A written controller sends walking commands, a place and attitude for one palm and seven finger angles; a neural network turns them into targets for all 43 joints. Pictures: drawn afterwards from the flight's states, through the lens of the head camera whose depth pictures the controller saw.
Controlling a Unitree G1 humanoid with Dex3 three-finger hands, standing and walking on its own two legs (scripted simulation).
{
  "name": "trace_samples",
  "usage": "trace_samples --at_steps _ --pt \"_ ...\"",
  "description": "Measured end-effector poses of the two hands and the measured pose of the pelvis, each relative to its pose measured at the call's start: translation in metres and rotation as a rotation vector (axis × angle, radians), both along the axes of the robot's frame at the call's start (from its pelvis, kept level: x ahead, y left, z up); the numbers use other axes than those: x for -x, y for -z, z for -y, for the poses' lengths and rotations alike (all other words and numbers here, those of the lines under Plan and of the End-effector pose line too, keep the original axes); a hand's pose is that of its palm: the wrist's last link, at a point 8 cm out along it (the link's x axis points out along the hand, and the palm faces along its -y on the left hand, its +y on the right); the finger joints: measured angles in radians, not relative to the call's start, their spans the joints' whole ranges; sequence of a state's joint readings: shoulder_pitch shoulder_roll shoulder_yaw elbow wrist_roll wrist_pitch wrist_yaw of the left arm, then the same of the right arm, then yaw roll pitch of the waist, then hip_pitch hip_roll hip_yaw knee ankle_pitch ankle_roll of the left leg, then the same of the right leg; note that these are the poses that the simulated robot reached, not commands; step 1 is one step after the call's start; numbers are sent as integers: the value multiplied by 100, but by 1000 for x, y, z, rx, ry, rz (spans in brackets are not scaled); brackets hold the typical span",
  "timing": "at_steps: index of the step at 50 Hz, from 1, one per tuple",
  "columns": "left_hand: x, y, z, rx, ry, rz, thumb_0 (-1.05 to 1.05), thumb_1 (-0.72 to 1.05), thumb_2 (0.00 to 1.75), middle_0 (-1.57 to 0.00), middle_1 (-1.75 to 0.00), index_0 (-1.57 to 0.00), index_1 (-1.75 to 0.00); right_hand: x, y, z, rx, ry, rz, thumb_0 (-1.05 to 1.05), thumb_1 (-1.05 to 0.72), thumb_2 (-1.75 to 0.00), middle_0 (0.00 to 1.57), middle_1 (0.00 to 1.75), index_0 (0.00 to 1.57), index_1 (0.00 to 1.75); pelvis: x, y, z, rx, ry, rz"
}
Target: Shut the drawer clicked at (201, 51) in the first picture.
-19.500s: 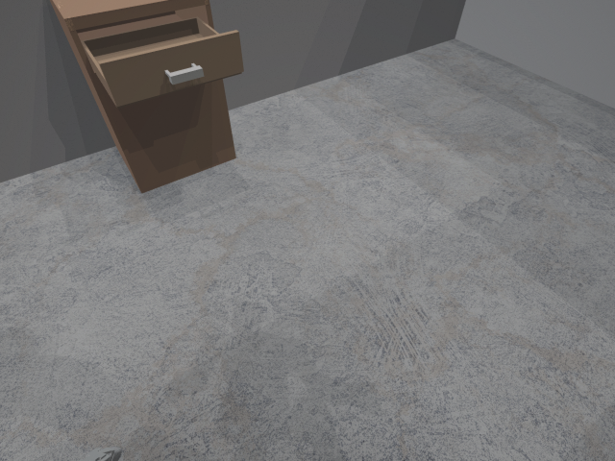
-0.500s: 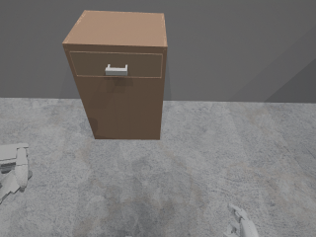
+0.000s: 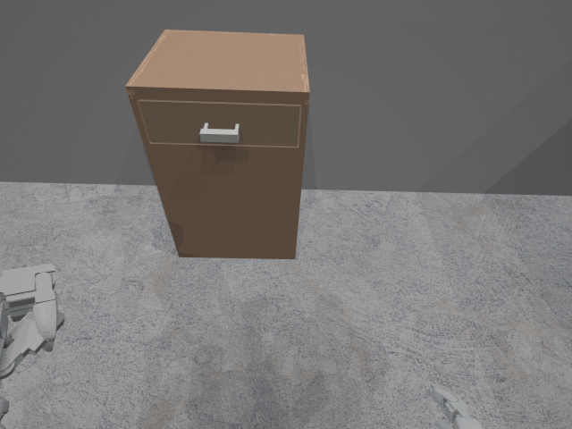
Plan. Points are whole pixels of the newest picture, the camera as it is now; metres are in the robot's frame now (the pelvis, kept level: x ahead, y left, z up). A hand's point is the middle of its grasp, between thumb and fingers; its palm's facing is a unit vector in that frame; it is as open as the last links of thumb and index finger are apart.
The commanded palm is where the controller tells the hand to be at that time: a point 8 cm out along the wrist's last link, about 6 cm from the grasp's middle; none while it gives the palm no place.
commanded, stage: let the arm hang, fingers relaxed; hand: left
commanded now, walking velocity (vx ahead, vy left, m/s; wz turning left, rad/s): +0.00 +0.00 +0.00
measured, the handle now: (220, 131) +0.91 +0.23 -0.09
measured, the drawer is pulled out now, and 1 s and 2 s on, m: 0.00 0.00 0.00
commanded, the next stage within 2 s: look to check the result in 1.14 s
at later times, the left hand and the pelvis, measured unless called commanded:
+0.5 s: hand out of the picture -0.04 +0.21 -0.17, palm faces +0.03 -0.97 -0.23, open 4.1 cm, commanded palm none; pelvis -0.01 +0.02 +0.01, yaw +1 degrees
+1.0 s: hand out of the picture -0.01 +0.17 -0.17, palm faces +0.02 -0.98 -0.18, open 7.3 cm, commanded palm none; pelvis -0.01 +0.01 +0.01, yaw +0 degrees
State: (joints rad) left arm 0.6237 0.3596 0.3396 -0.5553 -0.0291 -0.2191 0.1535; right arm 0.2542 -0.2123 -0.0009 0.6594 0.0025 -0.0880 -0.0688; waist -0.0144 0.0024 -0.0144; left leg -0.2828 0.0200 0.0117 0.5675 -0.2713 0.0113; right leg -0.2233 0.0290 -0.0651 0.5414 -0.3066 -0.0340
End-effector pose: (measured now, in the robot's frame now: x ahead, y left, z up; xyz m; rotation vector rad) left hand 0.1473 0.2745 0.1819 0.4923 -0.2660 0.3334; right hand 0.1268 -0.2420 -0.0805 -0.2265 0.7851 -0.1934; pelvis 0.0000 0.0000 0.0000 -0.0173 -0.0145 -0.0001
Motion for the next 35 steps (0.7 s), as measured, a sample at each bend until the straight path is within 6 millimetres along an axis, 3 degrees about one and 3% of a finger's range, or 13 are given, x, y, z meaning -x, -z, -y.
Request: trace_samples --at_steps 2,4,6,8,10,12,15,19,26,30,35 --pt "-4 1 -4 -1 -10 -18 2 89 90 -141 -160 -141 -160 -9 -4 -4 2 -5 12 1 -91 -90 20 30 20 30 -3 -2 -2 -10 8 0" --pt "-16 27 -11 0 -3 -128 1 89 90 -141 -160 -141 -160 -18 1 -6 -23 -50 15 1 -91 -90 20 30 20 30 -2 -2 -5 -9 -6 -17" --pt "-28 84 -20 82 -38 -355 1 90 90 -139 -159 -139 -159 -24 12 -7 -42 -77 -20 1 -91 -90 20 30 20 30 0 1 -9 -16 -13 -28" --pt "-27 152 -21 195 -86 -616 0 90 90 -136 -156 -136 -156 -25 21 -9 -55 -82 -57 1 -91 -90 20 30 20 30 2 3 -11 -17 -14 -27" --pt "-9 214 -10 298 -110 -862 1 91 90 -132 -152 -132 -152 -18 25 -13 -60 -76 -95 1 -91 -90 20 30 20 30 3 3 -11 -19 -15 -18" --pt "19 263 10 383 -107 -1074 1 91 90 -126 -147 -126 -147 -6 26 -15 -59 -63 -142 1 -91 -90 20 30 20 30 4 3 -11 -20 -13 -5" --pt "68 306 35 467 -123 -1302 1 91 90 -117 -139 -116 -137 22 29 -19 -49 -37 -240 1 -91 -90 20 30 20 30 6 0 -11 -15 -11 8" --pt "120 319 21 504 -214 -1448 2 91 90 -102 -130 -102 -121 67 36 -22 -46 -17 -414 0 -91 -90 20 30 20 30 8 -6 -10 -4 -19 6" --pt "197 314 12 522 -321 -1662 1 91 90 -76 -96 -76 -92 132 48 -29 -77 46 -622 1 -92 -90 20 30 20 30 9 -10 -17 -3 -19 1" --pt "217 310 14 525 -349 -1721 1 91 90 -60 -77 -60 -75 155 52 -36 -101 72 -676 1 -91 -90 20 30 20 30 9 -11 -20 -7 -14 5" --pt "217 310 23 534 -339 -1728 1 91 90 -41 -55 -41 -54 167 57 -46 -132 89 -695 0 -91 -90 20 30 20 30 9 -11 -21 -12 -7 10"
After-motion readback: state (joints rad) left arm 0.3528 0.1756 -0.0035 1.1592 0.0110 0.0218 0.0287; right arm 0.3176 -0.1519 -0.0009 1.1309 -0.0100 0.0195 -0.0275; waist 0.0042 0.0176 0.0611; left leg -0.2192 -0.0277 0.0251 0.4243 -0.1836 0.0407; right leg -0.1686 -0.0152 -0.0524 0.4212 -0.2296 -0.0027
